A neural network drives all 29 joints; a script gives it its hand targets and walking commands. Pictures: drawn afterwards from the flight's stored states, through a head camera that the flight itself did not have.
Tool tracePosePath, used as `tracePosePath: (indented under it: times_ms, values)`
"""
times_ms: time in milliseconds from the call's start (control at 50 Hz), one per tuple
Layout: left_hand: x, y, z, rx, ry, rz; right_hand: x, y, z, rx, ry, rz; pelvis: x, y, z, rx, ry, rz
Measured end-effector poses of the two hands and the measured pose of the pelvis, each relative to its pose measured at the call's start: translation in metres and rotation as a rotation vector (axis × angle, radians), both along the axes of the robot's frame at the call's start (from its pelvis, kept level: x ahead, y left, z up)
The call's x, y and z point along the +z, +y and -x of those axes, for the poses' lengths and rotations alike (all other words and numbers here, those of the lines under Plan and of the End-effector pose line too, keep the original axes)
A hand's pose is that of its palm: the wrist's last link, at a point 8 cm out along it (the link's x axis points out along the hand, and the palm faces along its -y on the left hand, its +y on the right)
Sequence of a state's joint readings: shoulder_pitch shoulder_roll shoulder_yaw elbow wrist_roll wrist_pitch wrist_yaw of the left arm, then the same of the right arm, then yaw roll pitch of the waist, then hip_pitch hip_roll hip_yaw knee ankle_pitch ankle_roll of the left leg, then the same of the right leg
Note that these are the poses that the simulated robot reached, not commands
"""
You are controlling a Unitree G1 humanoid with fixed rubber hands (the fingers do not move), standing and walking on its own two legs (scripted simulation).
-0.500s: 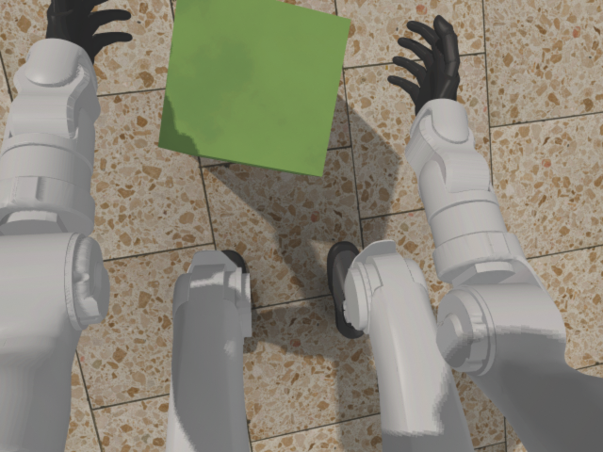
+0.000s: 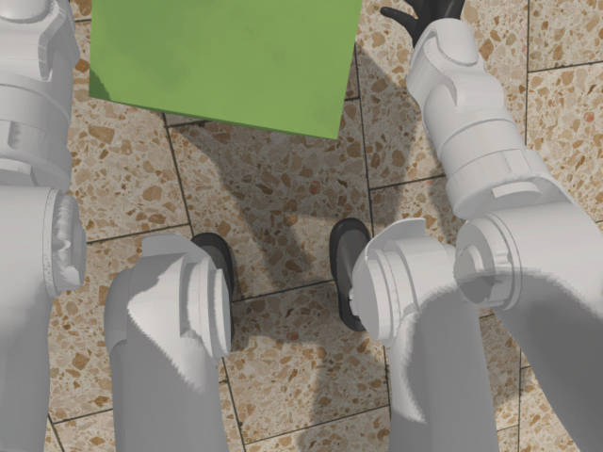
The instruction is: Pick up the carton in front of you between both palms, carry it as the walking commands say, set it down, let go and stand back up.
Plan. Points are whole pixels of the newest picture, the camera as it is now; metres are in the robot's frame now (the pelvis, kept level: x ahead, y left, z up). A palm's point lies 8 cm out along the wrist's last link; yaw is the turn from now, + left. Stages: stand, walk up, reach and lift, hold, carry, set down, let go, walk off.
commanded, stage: reach and lift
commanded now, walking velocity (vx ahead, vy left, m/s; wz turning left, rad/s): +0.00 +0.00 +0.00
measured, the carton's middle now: (234, 31) +0.52 +0.08 -0.25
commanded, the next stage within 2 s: none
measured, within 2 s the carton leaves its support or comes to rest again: leaves its support in 0.68 s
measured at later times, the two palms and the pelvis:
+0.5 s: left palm out of the picture +0.54 +0.23 -0.17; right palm (402, 17) +0.53 -0.08 -0.16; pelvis +0.00 +0.00 +0.00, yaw +0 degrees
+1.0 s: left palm out of the picture +0.50 +0.24 -0.05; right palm (460, 2) +0.50 -0.06 -0.04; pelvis +0.00 -0.02 +0.04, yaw +6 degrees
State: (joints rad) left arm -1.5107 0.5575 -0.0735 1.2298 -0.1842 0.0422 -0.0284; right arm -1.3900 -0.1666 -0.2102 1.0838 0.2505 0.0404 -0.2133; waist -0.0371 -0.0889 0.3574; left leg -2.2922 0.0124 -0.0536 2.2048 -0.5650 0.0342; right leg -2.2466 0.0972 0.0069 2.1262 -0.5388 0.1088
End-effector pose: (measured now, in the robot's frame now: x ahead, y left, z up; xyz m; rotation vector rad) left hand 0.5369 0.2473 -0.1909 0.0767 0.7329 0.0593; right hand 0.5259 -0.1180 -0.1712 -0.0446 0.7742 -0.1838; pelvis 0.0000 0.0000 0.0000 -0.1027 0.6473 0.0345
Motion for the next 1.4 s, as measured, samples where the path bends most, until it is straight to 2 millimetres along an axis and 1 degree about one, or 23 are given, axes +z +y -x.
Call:
tracePosePath:
  times_ms: [80,220,300,380,480,600,680,740,800,880,1000,1100,1180,1400]
  values:
    - [0.007,0.001,-0.002,0.002,-0.016,0.002,0.004,0.007,-0.002,0.005,-0.012,-0.007,-0.001,-0.001,-0.003,0.002,0.003,-0.002]
    - [0.014,-0.002,0.003,-0.006,0.006,0.006,0.008,0.017,0.005,0.019,0.005,-0.010,0.003,-0.004,-0.002,0.011,0.013,0.002]
    - [0.015,-0.010,0.004,-0.023,0.007,0.012,0.010,0.022,0.005,0.032,-0.002,-0.013,0.005,-0.005,0.001,0.011,0.008,0.005]
    - [0.015,-0.019,0.003,-0.035,0.010,0.017,0.011,0.039,0.002,0.051,-0.007,-0.037,0.005,-0.006,0.003,0.010,-0.004,0.004]
    - [0.018,-0.021,0.000,-0.047,0.044,-0.004,0.011,0.041,0.001,0.000,-0.002,-0.033,0.003,-0.005,0.003,0.008,-0.015,0.002]
    - [0.020,-0.022,-0.003,-0.050,0.067,-0.018,0.013,0.040,-0.003,-0.007,0.008,-0.041,-0.005,-0.003,0.000,0.002,-0.011,-0.007]
    - [0.021,-0.022,0.002,-0.038,0.061,-0.016,0.021,0.041,-0.006,-0.018,-0.018,-0.046,-0.007,-0.002,-0.003,0.005,-0.008,-0.012]
    - [0.028,-0.021,0.007,-0.026,0.046,-0.018,0.032,0.044,-0.005,-0.035,-0.051,-0.051,-0.006,-0.003,-0.004,0.012,-0.002,-0.015]
    - [0.044,-0.020,0.014,-0.010,0.018,-0.012,0.048,0.046,0.002,-0.054,-0.092,-0.063,-0.001,-0.005,-0.004,0.028,0.007,-0.018]
    - [0.082,-0.015,0.025,0.020,-0.019,0.000,0.078,0.050,0.014,-0.050,-0.133,-0.080,0.011,-0.009,-0.001,0.054,0.013,-0.021]
    - [0.146,-0.009,0.041,0.064,-0.017,0.006,0.136,0.057,0.026,-0.016,-0.131,-0.093,0.042,-0.015,0.003,0.085,0.027,-0.021]
    - [0.188,-0.012,0.048,0.079,-0.003,0.000,0.175,0.054,0.032,-0.006,-0.117,-0.084,0.071,-0.018,0.004,0.096,0.053,-0.022]
    - [0.212,-0.017,0.053,0.088,-0.006,0.000,0.201,0.050,0.033,0.004,-0.121,-0.080,0.091,-0.018,0.001,0.094,0.073,-0.027]
    - [0.261,-0.025,0.072,0.131,-0.029,0.021,0.257,0.043,0.039,0.028,-0.143,-0.087,0.140,-0.020,-0.015,0.092,0.075,-0.047]
